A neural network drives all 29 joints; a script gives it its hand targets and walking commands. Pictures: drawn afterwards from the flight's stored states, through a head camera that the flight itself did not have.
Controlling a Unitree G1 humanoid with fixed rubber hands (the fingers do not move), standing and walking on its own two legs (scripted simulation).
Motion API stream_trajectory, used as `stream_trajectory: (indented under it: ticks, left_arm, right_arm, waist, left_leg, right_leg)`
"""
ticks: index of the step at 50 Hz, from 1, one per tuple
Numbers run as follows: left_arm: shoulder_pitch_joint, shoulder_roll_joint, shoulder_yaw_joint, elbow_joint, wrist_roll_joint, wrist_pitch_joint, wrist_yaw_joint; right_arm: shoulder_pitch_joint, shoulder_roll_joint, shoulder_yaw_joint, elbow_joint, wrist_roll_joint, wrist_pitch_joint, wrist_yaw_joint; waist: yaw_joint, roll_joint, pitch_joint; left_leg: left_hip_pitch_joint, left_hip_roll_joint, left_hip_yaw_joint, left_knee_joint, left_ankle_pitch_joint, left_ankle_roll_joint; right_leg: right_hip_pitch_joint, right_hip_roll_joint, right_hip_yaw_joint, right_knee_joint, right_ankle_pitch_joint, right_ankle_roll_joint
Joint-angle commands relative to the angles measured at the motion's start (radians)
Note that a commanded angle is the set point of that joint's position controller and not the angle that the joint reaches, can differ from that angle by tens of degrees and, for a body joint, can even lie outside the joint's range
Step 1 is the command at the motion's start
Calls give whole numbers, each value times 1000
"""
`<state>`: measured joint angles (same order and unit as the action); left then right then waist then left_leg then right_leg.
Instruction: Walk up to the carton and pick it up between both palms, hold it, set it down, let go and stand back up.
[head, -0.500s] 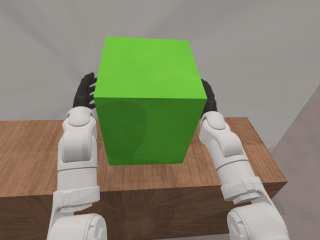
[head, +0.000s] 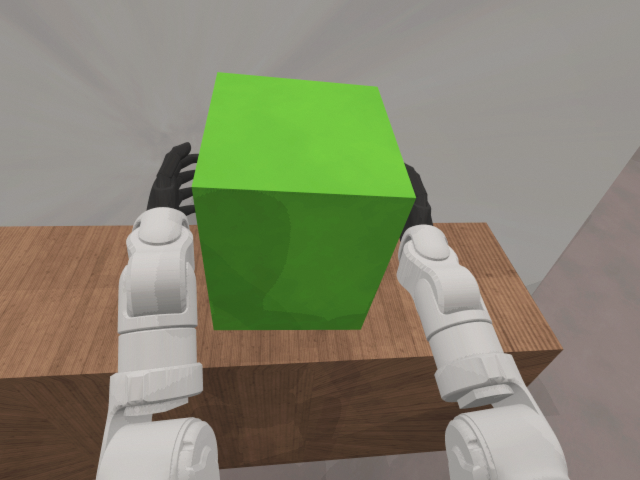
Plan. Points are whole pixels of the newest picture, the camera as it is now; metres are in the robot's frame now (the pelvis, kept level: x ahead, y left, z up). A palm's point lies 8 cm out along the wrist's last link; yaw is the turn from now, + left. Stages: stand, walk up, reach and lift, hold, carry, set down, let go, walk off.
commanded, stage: hold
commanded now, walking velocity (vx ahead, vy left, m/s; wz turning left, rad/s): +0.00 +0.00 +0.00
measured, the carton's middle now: (294, 210) +0.41 +0.01 +0.15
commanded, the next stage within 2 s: none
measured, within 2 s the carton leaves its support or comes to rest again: neither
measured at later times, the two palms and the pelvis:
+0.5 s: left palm (154, 215) +0.36 +0.16 +0.18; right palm (404, 221) +0.36 -0.13 +0.17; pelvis +0.01 +0.00 +0.00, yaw +2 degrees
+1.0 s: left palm (164, 211) +0.36 +0.15 +0.19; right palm (411, 218) +0.36 -0.14 +0.17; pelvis +0.01 +0.00 +0.00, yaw +0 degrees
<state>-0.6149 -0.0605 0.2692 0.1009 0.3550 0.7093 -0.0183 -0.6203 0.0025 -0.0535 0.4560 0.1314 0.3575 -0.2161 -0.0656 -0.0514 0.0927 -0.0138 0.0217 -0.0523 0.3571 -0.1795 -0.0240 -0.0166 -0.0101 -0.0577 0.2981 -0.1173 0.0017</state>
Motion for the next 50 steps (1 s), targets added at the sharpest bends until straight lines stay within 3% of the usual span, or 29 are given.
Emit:
stream_trajectory:
  ticks: [1, 6, 10, 16, 19, 28, 35, 41, 50]
  left_arm:
    - [-616, -536, -487, -106, -217, -76, -141]
    - [-565, -490, -422, -73, -183, -64, -158]
    - [-539, -472, -399, -71, -155, -43, -187]
    - [-546, -513, -502, -172, -200, -56, -194]
    - [-547, -516, -543, -218, -219, -64, -179]
    - [-511, -505, -526, -205, -190, -35, -156]
    - [-544, -531, -560, -220, -222, -52, -132]
    - [-520, -500, -489, -171, -192, -44, -141]
    - [-524, -487, -476, -175, -185, -41, -178]
  right_arm:
    - [-917, 559, 432, -429, 108, -132, 126]
    - [-818, 543, 421, -348, 93, -107, 108]
    - [-768, 528, 395, -319, 85, -95, 104]
    - [-779, 533, 431, -442, 131, -105, 89]
    - [-759, 517, 444, -477, 144, -99, 85]
    - [-721, 450, 398, -423, 109, -89, 126]
    - [-799, 477, 433, -480, 123, -114, 130]
    - [-765, 482, 428, -411, 108, -104, 125]
    - [-766, 517, 434, -424, 113, -104, 104]
  waist:
    - [12, 59, -595]
    - [4, 25, -499]
    - [-13, 32, -417]
    - [-49, 93, -477]
    - [-56, 117, -484]
    - [-34, 123, -414]
    - [-16, 103, -532]
    - [1, 60, -482]
    - [-19, 60, -462]
  left_leg:
    - [12, -82, 85, -25, 212, 19]
    - [-20, -87, 94, -57, 151, 28]
    - [-35, -85, 95, -78, 136, 19]
    - [32, -90, 74, -9, 328, -29]
    - [64, -86, 63, 10, 379, -47]
    - [35, -51, 64, -50, 254, -39]
    - [79, -57, 65, -14, 307, -30]
    - [26, -67, 83, -46, 228, -1]
    - [10, -85, 88, -40, 245, -2]
  right_leg:
    - [234, 66, -24, -14, 119, 27]
    - [254, 53, -19, -21, 130, 42]
    - [267, 48, -24, -32, 130, 44]
    - [274, 63, -38, -12, 259, 41]
    - [236, 72, -47, -9, 250, 36]
    - [170, 76, -54, -32, 39, 9]
    - [172, 84, -49, -23, 90, 10]
    - [213, 70, -31, -28, 91, 18]
    - [275, 56, -28, -21, 200, 37]
